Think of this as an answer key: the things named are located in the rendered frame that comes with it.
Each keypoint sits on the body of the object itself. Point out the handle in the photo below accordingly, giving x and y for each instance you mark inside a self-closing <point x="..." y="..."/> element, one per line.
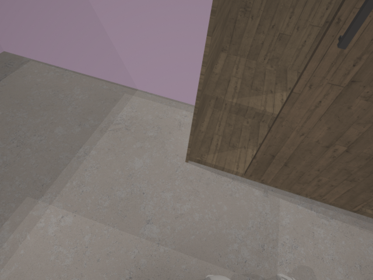
<point x="355" y="25"/>

